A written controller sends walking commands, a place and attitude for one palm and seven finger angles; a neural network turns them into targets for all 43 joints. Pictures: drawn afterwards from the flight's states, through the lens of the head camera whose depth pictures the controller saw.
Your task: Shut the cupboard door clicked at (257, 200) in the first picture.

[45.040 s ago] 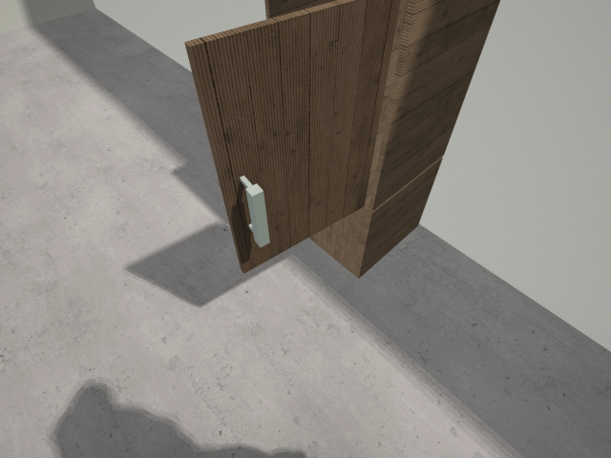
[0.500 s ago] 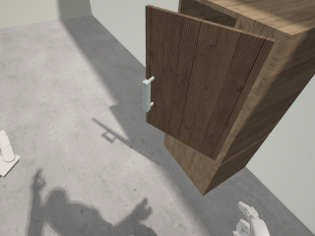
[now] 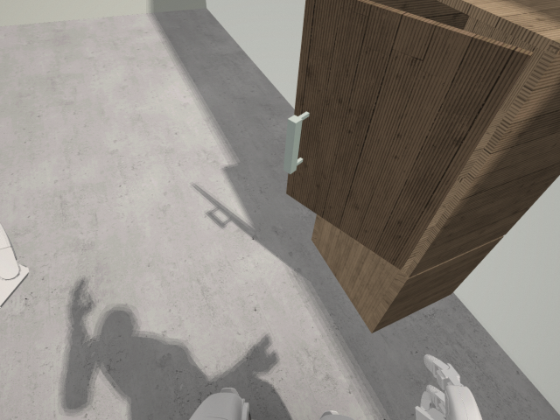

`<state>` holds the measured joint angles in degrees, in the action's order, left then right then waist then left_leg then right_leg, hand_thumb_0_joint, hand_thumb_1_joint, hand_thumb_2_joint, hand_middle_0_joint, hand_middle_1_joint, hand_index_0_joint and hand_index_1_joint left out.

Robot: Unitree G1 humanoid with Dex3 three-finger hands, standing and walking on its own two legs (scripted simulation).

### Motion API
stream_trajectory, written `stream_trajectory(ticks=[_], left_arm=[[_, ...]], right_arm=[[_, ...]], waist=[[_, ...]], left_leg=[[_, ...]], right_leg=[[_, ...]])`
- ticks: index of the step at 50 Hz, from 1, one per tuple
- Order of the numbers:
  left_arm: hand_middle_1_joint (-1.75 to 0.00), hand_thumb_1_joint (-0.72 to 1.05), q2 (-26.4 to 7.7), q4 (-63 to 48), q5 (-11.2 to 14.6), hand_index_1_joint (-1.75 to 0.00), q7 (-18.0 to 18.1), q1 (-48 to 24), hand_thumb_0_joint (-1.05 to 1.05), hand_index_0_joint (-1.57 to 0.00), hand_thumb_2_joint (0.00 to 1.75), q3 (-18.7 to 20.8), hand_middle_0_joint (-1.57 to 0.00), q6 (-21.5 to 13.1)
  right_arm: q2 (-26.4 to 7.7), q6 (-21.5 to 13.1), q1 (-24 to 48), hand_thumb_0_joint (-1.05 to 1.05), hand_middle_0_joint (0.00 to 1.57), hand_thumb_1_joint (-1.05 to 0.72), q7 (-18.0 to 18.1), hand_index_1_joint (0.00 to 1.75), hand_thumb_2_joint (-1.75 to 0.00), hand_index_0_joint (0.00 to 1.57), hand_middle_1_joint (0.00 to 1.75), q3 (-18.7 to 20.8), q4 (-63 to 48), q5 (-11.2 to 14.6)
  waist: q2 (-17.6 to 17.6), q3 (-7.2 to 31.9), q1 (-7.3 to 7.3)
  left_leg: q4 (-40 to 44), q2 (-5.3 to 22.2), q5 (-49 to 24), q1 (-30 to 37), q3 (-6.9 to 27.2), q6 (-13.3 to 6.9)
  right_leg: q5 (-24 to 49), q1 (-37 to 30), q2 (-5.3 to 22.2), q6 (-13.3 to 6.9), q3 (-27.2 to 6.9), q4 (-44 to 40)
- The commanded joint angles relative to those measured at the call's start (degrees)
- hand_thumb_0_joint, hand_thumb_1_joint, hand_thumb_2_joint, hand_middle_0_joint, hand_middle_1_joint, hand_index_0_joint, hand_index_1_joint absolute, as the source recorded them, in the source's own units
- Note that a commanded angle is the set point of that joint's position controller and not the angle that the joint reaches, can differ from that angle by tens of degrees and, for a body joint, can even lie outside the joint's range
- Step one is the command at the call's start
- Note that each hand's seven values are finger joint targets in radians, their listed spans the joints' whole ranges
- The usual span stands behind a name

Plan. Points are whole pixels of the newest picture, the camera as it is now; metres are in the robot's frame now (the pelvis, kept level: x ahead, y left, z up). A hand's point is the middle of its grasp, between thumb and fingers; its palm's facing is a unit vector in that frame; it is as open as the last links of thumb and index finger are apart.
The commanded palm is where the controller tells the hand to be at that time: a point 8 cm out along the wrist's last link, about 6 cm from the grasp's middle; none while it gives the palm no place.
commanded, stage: step back with the hand held close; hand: left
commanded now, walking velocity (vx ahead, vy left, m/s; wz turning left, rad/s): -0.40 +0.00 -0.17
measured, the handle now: (297, 142) +0.79 +0.00 -0.07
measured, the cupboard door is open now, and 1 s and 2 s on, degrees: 23 23 23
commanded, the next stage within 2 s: stop stepping back and stand still in 0.26 s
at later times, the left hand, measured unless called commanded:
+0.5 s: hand out of the picture +0.11 +0.29 +0.21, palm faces +0.45 -0.84 -0.30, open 7.4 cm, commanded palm +0.05 +0.33 +0.21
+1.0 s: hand out of the picture +0.06 +0.29 +0.20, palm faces +0.36 -0.86 -0.36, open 7.4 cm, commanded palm +0.00 +0.33 +0.21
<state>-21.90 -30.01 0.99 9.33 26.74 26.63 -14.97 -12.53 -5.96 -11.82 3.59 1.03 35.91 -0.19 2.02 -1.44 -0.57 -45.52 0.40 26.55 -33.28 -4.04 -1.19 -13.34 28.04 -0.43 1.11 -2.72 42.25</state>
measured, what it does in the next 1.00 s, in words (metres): walks backwards: right foot, then left foot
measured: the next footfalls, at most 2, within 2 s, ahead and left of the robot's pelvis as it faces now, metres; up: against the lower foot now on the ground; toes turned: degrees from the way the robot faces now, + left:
right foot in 0.32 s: -0.09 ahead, -0.12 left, +0.00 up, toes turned +0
left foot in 0.48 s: +0.01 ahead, +0.13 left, +0.00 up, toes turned +1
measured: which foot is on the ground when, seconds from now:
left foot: down 0.00-0.32, up 0.34-0.46, down 0.48-0.74, up 0.76-1.00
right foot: down 0.00-0.08, up 0.10-0.30, down 0.32-0.50, up 0.52-0.72, down 0.74-1.00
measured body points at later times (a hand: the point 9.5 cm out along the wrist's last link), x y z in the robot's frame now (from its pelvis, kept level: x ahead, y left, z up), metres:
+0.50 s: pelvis -0.11 +0.04 +0.01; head -0.13 +0.07 +0.46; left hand +0.08 +0.33 +0.23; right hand +0.05 -0.20 -0.05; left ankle -0.03 +0.13 -0.71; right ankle -0.13 -0.12 -0.71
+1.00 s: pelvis -0.19 +0.06 +0.03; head -0.22 +0.07 +0.48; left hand +0.03 +0.33 +0.22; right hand -0.15 -0.22 -0.07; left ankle -0.13 +0.19 -0.69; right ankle -0.22 -0.01 -0.71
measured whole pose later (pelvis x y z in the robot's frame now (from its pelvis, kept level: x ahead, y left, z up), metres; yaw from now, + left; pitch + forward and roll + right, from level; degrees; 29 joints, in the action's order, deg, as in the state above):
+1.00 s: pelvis -0.19 +0.06 +0.03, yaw -9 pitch -1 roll +1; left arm -21.5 -23.3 1.3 11.0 27.7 22.2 -9.6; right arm -14.1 -3.4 -21.2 5.6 1.2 40.2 -0.3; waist 2.2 5.0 1.4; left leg -38.5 4.0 19.8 -20.7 -4.9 -0.7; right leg -18.5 11.0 -1.0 -4.2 4.3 29.9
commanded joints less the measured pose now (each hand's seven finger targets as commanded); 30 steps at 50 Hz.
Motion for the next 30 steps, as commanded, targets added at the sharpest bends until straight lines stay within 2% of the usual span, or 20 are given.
stream_trajectory(ticks=[1,2,3,4,5,7,10,13,14,15,16,18,20,22,24,25,26,27,28,30], left_arm=[[-0.30,0.90,-14.8,-13.7,0.5,-0.30,1.9,-6.7,0.00,-0.20,0.90,5.4,-0.20,-2.8],[-0.30,0.90,-15.0,-13.3,0.7,-0.30,1.8,-6.5,0.00,-0.20,0.90,6.0,-0.20,-3.0],[-0.30,0.90,-14.3,-13.3,0.8,-0.30,1.9,-5.9,0.00,-0.20,0.90,6.1,-0.20,-3.3],[-0.30,0.90,-12.9,-13.1,0.4,-0.30,1.9,-4.7,0.00,-0.20,0.90,6.5,-0.20,-3.9],[-0.30,0.90,-13.0,-13.6,0.5,-0.30,1.9,-4.6,0.00,-0.20,0.90,8.2,-0.20,-4.0],[-0.30,0.90,-15.8,-16.6,2.3,-0.30,1.6,-7.2,0.00,-0.20,0.90,9.8,-0.20,-4.4],[-0.30,0.90,-11.4,-7.8,3.6,-0.30,1.0,3.3,0.00,-0.20,0.90,6.8,-0.20,-2.2],[-0.30,0.90,-12.8,-10.0,3.8,-0.30,-0.1,0.3,0.00,-0.20,0.90,6.2,-0.20,-2.4],[-0.30,0.90,-12.3,-11.6,3.6,-0.30,-0.3,-1.5,0.00,-0.20,0.90,5.0,-0.20,-2.8],[-0.30,0.90,-14.1,-12.8,2.9,-0.30,0.0,-3.7,0.00,-0.20,0.90,5.6,-0.20,-3.0],[-0.30,0.90,-16.5,-14.5,1.8,-0.30,1.1,-8.4,0.00,-0.20,0.90,6.0,-0.20,-3.3],[-0.30,0.90,-17.2,-15.8,0.5,-0.30,2.3,-17.2,0.00,-0.20,0.90,3.9,-0.20,-1.4],[-0.30,0.90,-14.4,-10.8,1.1,-0.30,1.9,-13.3,0.00,-0.20,0.90,2.6,-0.20,0.7],[-0.30,0.90,-12.6,-8.4,1.1,-0.30,1.2,-13.3,0.00,-0.20,0.90,1.7,-0.20,1.4],[-0.30,0.90,-12.0,-9.5,1.3,-0.30,1.0,-10.3,0.00,-0.20,0.90,2.6,-0.20,1.1],[-0.30,0.90,-11.5,-9.0,1.7,-0.30,0.8,-9.0,0.00,-0.20,0.90,2.5,-0.20,0.5],[-0.30,0.90,-12.1,-7.5,2.3,-0.30,0.7,-2.4,0.00,-0.20,0.90,4.9,-0.20,0.5],[-0.30,0.90,-12.3,-10.7,2.1,-0.30,0.8,-0.3,0.00,-0.20,0.90,5.7,-0.20,0.9],[-0.30,0.90,-12.7,-13.6,2.3,-0.30,0.4,0.8,0.00,-0.20,0.90,5.9,-0.20,0.8],[-0.30,0.90,-11.5,-15.0,2.3,-0.30,0.5,5.9,0.00,-0.20,0.90,4.8,-0.20,1.3]], right_arm=[[-5.2,-0.8,2.6,0.00,0.20,-0.90,-0.3,0.30,-0.90,0.20,0.30,2.3,-6.9,0.1],[-5.8,-0.6,2.7,0.00,0.20,-0.90,0.1,0.30,-0.90,0.20,0.30,2.1,-7.5,0.0],[-6.8,-0.9,3.1,0.00,0.20,-0.90,0.8,0.30,-0.90,0.20,0.30,2.4,-8.0,-0.2],[-7.6,-1.3,3.8,0.00,0.20,-0.90,1.3,0.30,-0.90,0.20,0.30,2.4,-8.4,-0.1],[-7.0,-2.3,5.9,0.00,0.20,-0.90,1.6,0.30,-0.90,0.20,0.30,2.6,-9.0,-0.5],[-5.5,-4.0,6.3,0.00,0.20,-0.90,1.0,0.30,-0.90,0.20,0.30,4.3,-7.9,0.0],[-6.0,-4.4,7.6,0.00,0.20,-0.90,-0.5,0.30,-0.90,0.20,0.30,4.1,-8.9,1.4],[-6.2,-3.7,6.7,0.00,0.20,-0.90,-0.4,0.30,-0.90,0.20,0.30,2.7,-8.9,0.5],[-5.6,-3.5,6.3,0.00,0.20,-0.90,-0.5,0.30,-0.90,0.20,0.30,2.3,-8.7,0.3],[-5.0,-3.2,6.4,0.00,0.20,-0.90,-0.6,0.30,-0.90,0.20,0.30,2.3,-8.6,0.2],[-3.8,-3.3,5.9,0.00,0.20,-0.90,-0.6,0.30,-0.90,0.20,0.30,1.7,-7.6,-0.2],[-3.8,-3.0,7.4,0.00,0.20,-0.90,-0.7,0.30,-0.90,0.20,0.30,1.3,-6.4,-0.1],[-3.8,-2.0,5.0,0.00,0.20,-0.90,0.6,0.30,-0.90,0.20,0.30,0.5,-6.7,0.4],[-5.3,-1.2,4.0,0.00,0.20,-0.90,1.3,0.30,-0.90,0.20,0.30,1.0,-6.8,1.0],[-7.7,-2.6,4.3,0.00,0.20,-0.90,1.5,0.30,-0.90,0.20,0.30,1.8,-9.0,1.3],[-8.0,-3.2,4.2,0.00,0.20,-0.90,1.2,0.30,-0.90,0.20,0.30,2.0,-10.0,1.6],[-6.9,-3.6,4.1,0.00,0.20,-0.90,0.9,0.30,-0.90,0.20,0.30,1.6,-9.7,1.4],[-6.8,-3.2,4.2,0.00,0.20,-0.90,0.4,0.30,-0.90,0.20,0.30,1.5,-10.4,0.6],[-6.5,-3.1,4.8,0.00,0.20,-0.90,-0.2,0.30,-0.90,0.20,0.30,1.6,-10.7,0.3],[-6.1,-2.7,4.6,0.00,0.20,-0.90,-0.7,0.30,-0.90,0.20,0.30,1.4,-11.2,0.3]], waist=[[9.0,7.9,3.15],[4.6,5.3,3.24],[-5.5,3.3,3.14],[-18.5,4.5,2.86],[-25.6,7.9,1.35],[-12.8,13.3,0.35],[-18.4,12.1,-0.13],[-15.2,7.4,0.22],[-8.0,7.0,0.26],[1.2,6.1,0.08],[10.9,5.6,-0.05],[15.7,7.9,-0.51],[8.5,7.2,1.67],[-3.6,7.3,2.35],[-16.3,7.5,0.78],[-13.1,6.9,0.63],[-19.6,8.6,1.68],[-22.6,7.2,1.47],[-20.2,7.5,1.26],[-14.3,8.8,0.65]], left_leg=[[-0.3,0.1,-0.6,19.9,3.2,0.8],[7.2,1.9,2.4,19.3,5.9,-0.4],[17.7,6.1,7.4,12.8,11.2,-2.6],[29.2,15.3,19.3,0.4,19.1,-5.8],[37.7,23.4,21.1,-10.0,25.4,-8.4],[30.7,21.4,1.6,3.7,14.0,-5.6],[30.8,20.4,4.6,5.6,2.2,-1.0],[30.5,19.0,10.5,3.5,1.8,2.3],[23.9,15.9,8.3,8.3,-0.4,3.8],[11.4,10.4,4.9,12.1,-2.4,5.8],[-4.0,5.0,-0.8,16.1,-3.6,6.6],[-13.8,1.9,1.0,8.7,0.0,5.1],[-0.7,2.9,-3.9,12.6,2.0,3.9],[15.8,1.9,-16.4,22.3,-0.5,3.0],[28.2,15.5,-13.7,19.2,13.4,-1.7],[32.3,17.3,-2.6,16.5,16.4,-2.5],[39.8,19.5,18.4,13.1,19.8,-2.3],[43.1,19.4,22.8,8.9,21.2,-1.6],[42.6,18.1,20.2,8.3,19.4,-0.8],[39.9,15.5,13.3,9.1,10.4,-0.2]], right_leg=[[-18.1,12.3,13.4,-6.9,-15.9,-25.2],[-19.8,14.5,9.5,-5.0,-12.1,-22.0],[-18.2,10.4,4.6,-3.2,-8.2,-14.4],[-15.1,-0.2,-1.7,-1.0,-1.2,3.8],[-13.0,-12.4,-6.5,0.4,2.7,22.8],[-17.1,-8.1,-4.9,-0.1,1.5,27.1],[-19.3,-10.9,-2.7,-1.1,7.2,14.3],[-17.9,-13.9,-2.0,-2.3,6.8,-3.3],[-18.9,-9.3,0.7,-3.8,1.7,-11.8],[-22.6,-0.9,6.2,-7.5,-11.9,-22.2],[-18.6,8.8,17.9,-12.3,-27.9,-32.0],[12.5,0.4,19.4,-12.8,-27.0,-27.4],[26.7,-5.8,14.7,-9.5,-13.9,-16.7],[17.3,-3.8,7.7,-4.2,-6.2,-11.3],[-5.6,-5.3,-0.9,0.1,0.5,-3.0],[-11.3,-7.0,-3.0,0.4,1.3,-0.7],[-16.5,-8.4,-3.3,0.5,2.5,5.7],[-15.5,-9.7,-4.0,-0.1,3.1,10.5],[-14.2,-11.3,-4.0,-0.6,3.7,10.1],[-13.9,-15.9,-4.7,-1.1,8.0,3.6]])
